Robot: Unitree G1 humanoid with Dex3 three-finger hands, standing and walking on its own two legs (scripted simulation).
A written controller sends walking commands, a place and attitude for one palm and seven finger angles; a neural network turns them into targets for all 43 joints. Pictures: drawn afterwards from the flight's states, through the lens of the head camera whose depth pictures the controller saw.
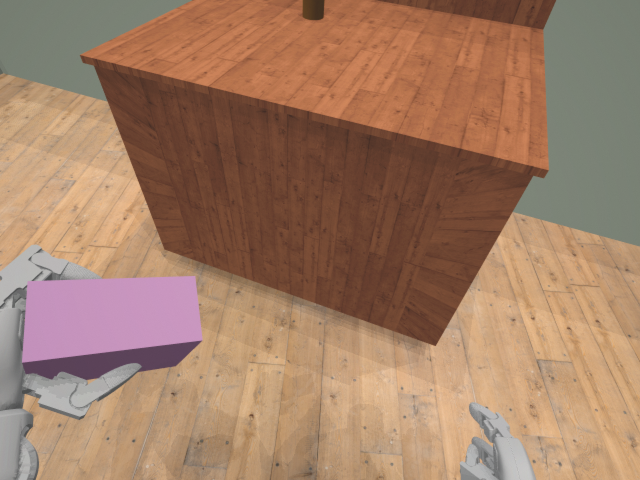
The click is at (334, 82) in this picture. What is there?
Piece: table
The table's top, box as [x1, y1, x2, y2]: [80, 0, 548, 177]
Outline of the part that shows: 80,55 82,61 85,63 540,177 544,177 548,170 542,29 376,0 324,0 324,17 320,20 308,20 302,17 302,0 192,0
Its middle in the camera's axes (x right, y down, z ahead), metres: +0.06 -0.54 +1.08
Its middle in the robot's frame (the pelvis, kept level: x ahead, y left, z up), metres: +1.18 +0.01 +0.05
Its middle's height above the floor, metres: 0.82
